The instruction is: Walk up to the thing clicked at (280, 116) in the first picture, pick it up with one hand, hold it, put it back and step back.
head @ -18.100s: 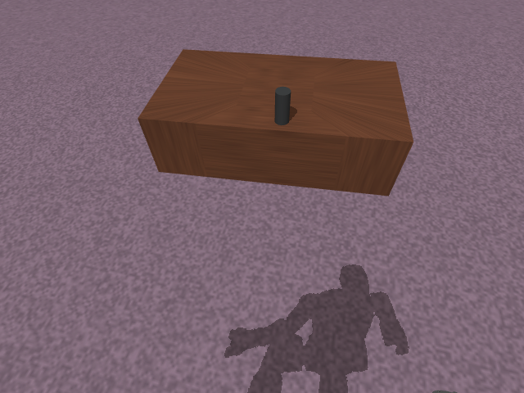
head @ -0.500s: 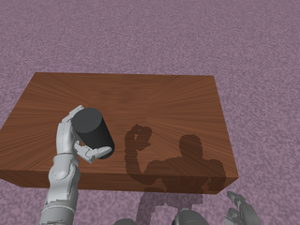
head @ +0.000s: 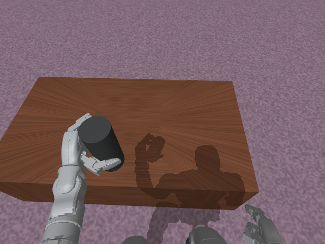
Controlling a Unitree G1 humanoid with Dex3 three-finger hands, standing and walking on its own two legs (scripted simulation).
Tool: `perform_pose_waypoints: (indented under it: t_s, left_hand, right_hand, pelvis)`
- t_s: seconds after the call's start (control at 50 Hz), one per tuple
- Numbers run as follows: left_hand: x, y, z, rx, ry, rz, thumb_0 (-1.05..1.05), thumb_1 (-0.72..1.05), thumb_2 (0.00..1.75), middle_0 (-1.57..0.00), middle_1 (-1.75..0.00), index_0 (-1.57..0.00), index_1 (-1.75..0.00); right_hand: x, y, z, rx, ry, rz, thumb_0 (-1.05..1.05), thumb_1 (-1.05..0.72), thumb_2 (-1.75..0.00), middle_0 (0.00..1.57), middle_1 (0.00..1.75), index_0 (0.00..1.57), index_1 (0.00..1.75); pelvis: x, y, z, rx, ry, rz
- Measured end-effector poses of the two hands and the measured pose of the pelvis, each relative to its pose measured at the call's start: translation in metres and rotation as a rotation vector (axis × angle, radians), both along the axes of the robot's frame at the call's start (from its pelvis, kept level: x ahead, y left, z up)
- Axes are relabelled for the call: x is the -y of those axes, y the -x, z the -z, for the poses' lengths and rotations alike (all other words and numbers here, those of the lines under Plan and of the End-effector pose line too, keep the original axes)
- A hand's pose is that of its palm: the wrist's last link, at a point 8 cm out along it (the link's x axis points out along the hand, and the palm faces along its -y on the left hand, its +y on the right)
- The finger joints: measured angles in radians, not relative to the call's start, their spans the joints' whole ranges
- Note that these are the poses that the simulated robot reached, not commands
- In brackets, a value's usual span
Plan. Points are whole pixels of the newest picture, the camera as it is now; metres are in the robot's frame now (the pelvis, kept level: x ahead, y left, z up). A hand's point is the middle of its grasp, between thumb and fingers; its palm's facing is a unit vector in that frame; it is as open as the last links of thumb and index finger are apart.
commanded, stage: hold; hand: left
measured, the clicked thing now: (104, 146) +0.31 +0.15 +0.06
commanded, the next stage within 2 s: crouch in 0.68 s
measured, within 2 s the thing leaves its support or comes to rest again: neither
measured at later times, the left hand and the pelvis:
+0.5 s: hand (100, 145) +0.32 +0.16 +0.05, palm faces +0.07 -1.00 -0.01, open 10.4 cm; pelvis +0.00 +0.00 +0.00, yaw +0 degrees
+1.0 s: hand (103, 147) +0.33 +0.16 +0.03, palm faces +0.07 -1.00 +0.02, open 10.3 cm; pelvis +0.00 +0.00 +0.00, yaw +0 degrees
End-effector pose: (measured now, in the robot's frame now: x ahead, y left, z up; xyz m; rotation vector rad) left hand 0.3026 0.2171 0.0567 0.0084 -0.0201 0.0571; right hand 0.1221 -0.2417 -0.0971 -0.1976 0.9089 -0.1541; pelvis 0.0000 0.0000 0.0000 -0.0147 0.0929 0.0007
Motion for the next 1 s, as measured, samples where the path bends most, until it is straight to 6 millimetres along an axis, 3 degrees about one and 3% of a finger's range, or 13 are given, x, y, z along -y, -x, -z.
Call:
perform_pose_waypoints:
  t_s: [0.82, 1.0]
  left_hand:
    - [-0.002, 0.001, 0.0, -0.006, 0.001, -0.008, -0.01, -0.61, 0.95, -0.85, -1.27, -0.85, -1.25]
    - [0.0, -0.001, 0.026, -0.048, 0.032, -0.013, -0.01, -0.61, 0.94, -0.86, -1.25, -0.86, -1.24]
  right_hand:
    - [0.003, -0.001, -0.001, 0.01, 0.0, 0.006, 0.01, -0.92, -0.91, 0.2, 0.3, 0.2, 0.3]
    - [0.004, 0.0, 0.004, -0.005, 0.01, -0.007, 0.01, -0.91, -0.91, 0.2, 0.3, 0.2, 0.3]
  pelvis:
    - [0.003, 0.0, -0.001, -0.001, -0.001, 0.0]
    - [0.001, 0.002, 0.005, -0.035, -0.001, -0.003]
